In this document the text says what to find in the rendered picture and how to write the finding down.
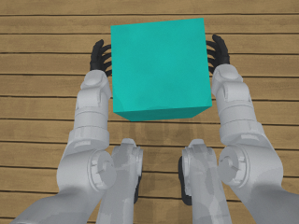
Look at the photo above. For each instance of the left robot upper arm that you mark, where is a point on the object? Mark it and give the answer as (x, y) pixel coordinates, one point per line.
(83, 179)

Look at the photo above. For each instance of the robot right hand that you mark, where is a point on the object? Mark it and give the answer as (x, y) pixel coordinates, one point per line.
(220, 53)

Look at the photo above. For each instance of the right robot thigh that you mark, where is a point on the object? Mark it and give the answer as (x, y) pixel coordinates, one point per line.
(209, 205)

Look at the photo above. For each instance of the robot left forearm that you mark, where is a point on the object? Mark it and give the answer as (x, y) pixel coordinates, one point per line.
(91, 115)

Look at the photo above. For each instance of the robot left hand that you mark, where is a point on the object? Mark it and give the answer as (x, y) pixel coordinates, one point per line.
(98, 59)

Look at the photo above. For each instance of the right robot shin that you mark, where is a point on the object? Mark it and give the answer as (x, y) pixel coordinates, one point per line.
(211, 152)

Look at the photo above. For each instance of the robot right forearm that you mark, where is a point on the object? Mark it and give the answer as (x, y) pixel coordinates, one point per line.
(235, 109)

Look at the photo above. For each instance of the right robot upper arm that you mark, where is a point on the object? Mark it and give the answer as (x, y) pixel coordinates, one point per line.
(255, 175)

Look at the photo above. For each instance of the carton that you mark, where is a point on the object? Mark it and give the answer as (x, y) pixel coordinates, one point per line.
(160, 70)

